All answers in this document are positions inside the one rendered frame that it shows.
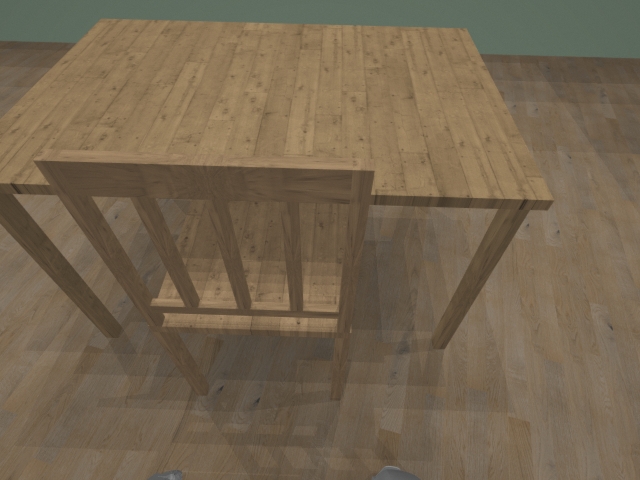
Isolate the right robot shin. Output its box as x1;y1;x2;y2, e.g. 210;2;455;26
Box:
376;466;401;476

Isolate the chair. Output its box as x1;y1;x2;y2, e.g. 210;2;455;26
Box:
33;149;375;401

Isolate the table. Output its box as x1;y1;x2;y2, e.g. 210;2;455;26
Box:
0;19;554;349

